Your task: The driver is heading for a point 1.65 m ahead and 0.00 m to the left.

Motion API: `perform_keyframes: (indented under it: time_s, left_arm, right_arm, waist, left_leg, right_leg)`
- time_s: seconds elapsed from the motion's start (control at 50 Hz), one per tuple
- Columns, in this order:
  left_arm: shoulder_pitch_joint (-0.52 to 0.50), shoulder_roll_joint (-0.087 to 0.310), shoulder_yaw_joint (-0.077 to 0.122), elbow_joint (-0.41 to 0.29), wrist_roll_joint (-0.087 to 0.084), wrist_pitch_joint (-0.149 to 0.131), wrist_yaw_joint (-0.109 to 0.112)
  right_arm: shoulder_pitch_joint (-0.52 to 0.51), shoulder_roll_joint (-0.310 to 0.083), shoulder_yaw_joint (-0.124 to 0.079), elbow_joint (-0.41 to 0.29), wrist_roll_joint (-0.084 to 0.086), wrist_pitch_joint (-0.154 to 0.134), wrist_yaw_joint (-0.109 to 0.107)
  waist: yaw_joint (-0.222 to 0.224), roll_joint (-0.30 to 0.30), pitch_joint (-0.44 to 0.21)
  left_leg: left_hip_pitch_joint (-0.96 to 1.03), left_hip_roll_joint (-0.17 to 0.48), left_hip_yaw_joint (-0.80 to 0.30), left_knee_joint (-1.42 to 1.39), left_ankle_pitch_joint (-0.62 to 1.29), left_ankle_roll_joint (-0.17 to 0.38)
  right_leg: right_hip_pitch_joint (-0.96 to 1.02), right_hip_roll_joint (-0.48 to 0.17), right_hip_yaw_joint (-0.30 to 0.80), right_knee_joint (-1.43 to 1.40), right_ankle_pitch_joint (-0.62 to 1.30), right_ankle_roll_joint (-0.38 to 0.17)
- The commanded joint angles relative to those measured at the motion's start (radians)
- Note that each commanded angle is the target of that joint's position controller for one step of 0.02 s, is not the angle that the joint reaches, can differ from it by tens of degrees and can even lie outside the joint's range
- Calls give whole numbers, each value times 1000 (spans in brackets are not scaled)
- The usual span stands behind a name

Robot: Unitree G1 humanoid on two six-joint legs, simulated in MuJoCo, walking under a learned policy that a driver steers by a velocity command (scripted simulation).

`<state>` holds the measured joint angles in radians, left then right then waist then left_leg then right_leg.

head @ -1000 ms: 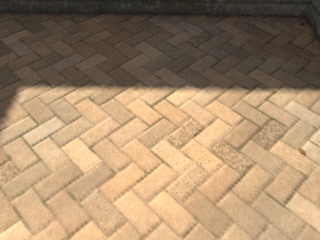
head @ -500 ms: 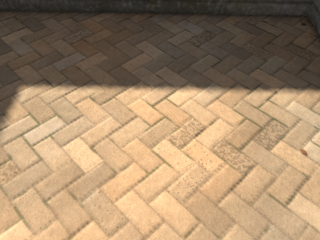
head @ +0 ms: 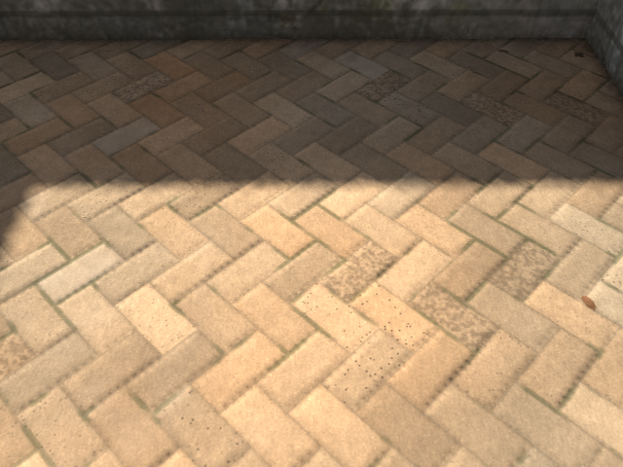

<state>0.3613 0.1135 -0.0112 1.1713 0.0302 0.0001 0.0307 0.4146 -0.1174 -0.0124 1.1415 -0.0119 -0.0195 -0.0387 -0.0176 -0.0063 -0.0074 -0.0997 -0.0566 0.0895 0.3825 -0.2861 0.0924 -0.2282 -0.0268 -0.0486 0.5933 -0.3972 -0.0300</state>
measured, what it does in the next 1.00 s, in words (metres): walks ahead: right foot, then left foot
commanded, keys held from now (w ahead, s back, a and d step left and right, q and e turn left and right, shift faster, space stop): w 1.00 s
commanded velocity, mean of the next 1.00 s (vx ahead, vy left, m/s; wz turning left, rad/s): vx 0.43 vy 0.00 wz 0.00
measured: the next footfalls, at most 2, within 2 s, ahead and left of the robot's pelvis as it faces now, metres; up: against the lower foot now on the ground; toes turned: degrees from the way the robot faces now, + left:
right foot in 0.28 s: +0.19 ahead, -0.15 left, +0.00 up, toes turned -5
left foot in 0.78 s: +0.53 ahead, +0.01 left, +0.00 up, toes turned +5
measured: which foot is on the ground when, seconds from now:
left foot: down 0.00-0.30, up 0.32-0.76, down 0.78-1.00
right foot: up 0.00-0.26, down 0.28-0.78, up 0.80-1.00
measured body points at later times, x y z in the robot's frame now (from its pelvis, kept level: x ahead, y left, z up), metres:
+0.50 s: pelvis +0.19 -0.08 +0.00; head +0.20 -0.10 +0.45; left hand +0.14 +0.14 -0.14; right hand +0.24 -0.32 -0.15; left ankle +0.20 +0.05 -0.66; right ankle +0.15 -0.15 -0.74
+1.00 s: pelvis +0.48 -0.04 +0.00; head +0.50 -0.04 +0.45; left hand +0.54 +0.20 -0.15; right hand +0.47 -0.29 -0.14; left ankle +0.49 +0.00 -0.74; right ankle +0.47 -0.18 -0.66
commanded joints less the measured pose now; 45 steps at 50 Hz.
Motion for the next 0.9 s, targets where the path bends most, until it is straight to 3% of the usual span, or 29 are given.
perform_keyframes:
  time_s: [0.02,0.08,0.14,0.2,0.24,0.26,0.28,0.3,0.32,0.34,0.36,0.38,0.4,0.44,0.54,0.6,0.66,0.72,0.76,0.78,0.8,0.82,0.84,0.86,0.88,0.9]
  left_arm:
    - [-107,61,18,-107,14,-21,-21]
    - [-107,72,34,-131,3,-50,-40]
    - [-149,70,43,-165,-5,-55,-50]
    - [-183,82,51,-202,-12,-53,-55]
    - [-112,84,58,-190,-15,-58,-54]
    - [-23,97,69,-161,-15,-64,-50]
    - [120,137,90,-116,-12,-77,-41]
    - [275,251,120,-96,4,-87,-27]
    - [326,271,124,-66,-3,-71,-29]
    - [181,232,109,-103,-6,-63,-29]
    - [79,188,97,-139,-11,-69,-36]
    - [28,169,89,-153,-12,-77,-39]
    - [20,138,78,-151,-15,-87,-36]
    - [68,118,67,-129,-14,-101,-27]
    - [174,122,55,-100,-14,-112,-23]
    - [194,120,48,-98,-15,-116,-22]
    - [219,137,51,-85,-14,-119,-15]
    - [194,160,57,-82,-8,-120,-9]
    - [165,186,66,-82,-1,-112,-5]
    - [152,189,67,-87,-8,-107,-7]
    - [172,146,57,-113,-16,-105,-13]
    - [299,47,46,-118,-54,-100,-28]
    - [177,134,65,-134,-32,-95,-26]
    - [73,145,69,-170,-25,-100,-30]
    - [39,131,69,-173,-20,-103,-31]
    - [40,119,72,-168,-4,-94,-33]
  right_arm:
    - [201,-131,-37,30,-16,-1,4]
    - [149,-133,-39,6,-11,-30,7]
    - [136,-138,-37,-3,-7,-51,6]
    - [135,-155,-40,-8,-10,-60,11]
    - [105,-168,-44,-16,-5,-62,17]
    - [95,-168,-43,-20,-5,-65,21]
    - [95,-145,-34,-23,-9,-72,27]
    - [70,-72,-13,-71,4,-76,37]
    - [63,-103,-26,-102,-12,-76,47]
    - [22,-121,-32,-115,-26,-70,53]
    - [-22,-113,-31,-124,-23,-72,63]
    - [-29,-96,-32,-124,-14,-75,66]
    - [-22,-93,-35,-121,-19,-68,67]
    - [-16,-89,-38,-119,-24,-49,70]
    - [-234,-90,-41,-193,-20,-30,75]
    - [-377,-74,-30,-244,-11,-33,77]
    - [-446,-84,-28,-271,-6,-35,76]
    - [-404,-113,-40,-270,-7,-45,65]
    - [-198,-151,-64,-206,-7,-57,50]
    - [-40,-178,-80,-153,-18,-65,41]
    - [113,-265,-103,-128,-44,-68,33]
    - [104,-319,-117,-130,-43,-61,45]
    - [-10,-276,-109,-146,-9,-53,51]
    - [-108,-211,-89,-163,0,-57,54]
    - [-142,-160,-75,-160,-5,-67,57]
    - [-137,-128,-64,-148,-5,-74,51]
  waist:
    - [-56,100,260]
    - [-12,39,193]
    - [-4,77,167]
    - [-3,115,173]
    - [41,101,165]
    - [78,77,140]
    - [136,8,73]
    - [189,-233,-1]
    - [159,-291,-10]
    - [82,-146,76]
    - [56,-52,115]
    - [21,-23,124]
    - [-1,-28,118]
    - [-12,-43,105]
    - [16,-48,134]
    - [40,-64,151]
    - [52,-81,155]
    - [12,-86,119]
    - [-75,-88,7]
    - [-140,-63,-73]
    - [-172,40,-194]
    - [-88,247,-281]
    - [-66,78,-187]
    - [-42,44,-48]
    - [-14,-6,15]
    - [12,-1,37]
  left_leg:
    - [-20,401,-488,-335,-476,185]
    - [47,363,-390,-316,-275,159]
    - [13,310,-278,-287,-148,133]
    - [-48,301,-233,-247,-113,129]
    - [-132,285,-191,-167,-70,113]
    - [-186,255,-158,-70,23,97]
    - [-251,198,-93,127,129,68]
    - [-442,71,37,509,12,-1]
    - [-596,3,-26,759,-234,6]
    - [-636,93,-94,862,-156,25]
    - [-619,126,-109,850,-53,28]
    - [-570,151,-112,800,13,22]
    - [-529,164,-109,760,39,9]
    - [-507,160,-83,732,76,-10]
    - [-636,152,-27,582,179,-43]
    - [-585,122,10,379,249,-47]
    - [-516,93,36,246,269,-18]
    - [-410,51,47,189,204,36]
    - [-202,-2,53,150,150,75]
    - [7,20,30,94,183,95]
    - [241,258,-235,85,60,140]
    - [441,499,-761,-73,-11,295]
    - [331,435,-728,-137,-147,245]
    - [176,406,-569,-165,-116,204]
    - [63,364,-469,-196,12,174]
    - [-5,324,-384,-208,102,147]
  right_leg:
    - [-399,-35,-2,263,-91,-29]
    - [-423,-54,15,271,5,-27]
    - [-338,-34,-17,164,74,-18]
    - [-233,-17,-46,59,103,-24]
    - [-67,15,-85,-28,160,-33]
    - [66,48,-102,-67,147,-38]
    - [249,28,-51,-117,113,-53]
    - [404,-245,363,-327,-183,-129]
    - [403,-368,726,-485,-345,-202]
    - [293,-361,641,-466,-382,-193]
    - [195,-326,533,-468,-263,-178]
    - [132,-281,422,-482,-116,-155]
    - [106,-242,339,-486,5,-138]
    - [112,-204,235,-480,198,-136]
    - [188,-172,115,-473,508,-150]
    - [189,-150,65,-469,616,-146]
    - [241,-166,44,-458,705,-145]
    - [324,-190,21,-353,974,-136]
    - [349,-182,3,-100,1146,-117]
    - [255,-147,-20,107,1027,-102]
    - [52,-85,-54,426,627,-91]
    - [-295,115,-7,781,-140,-60]
    - [-384,43,107,810,-45,-80]
    - [-404,-1,98,753,60,-84]
    - [-364,-33,94,695,114,-83]
    - [-318,-54,93,647,131,-76]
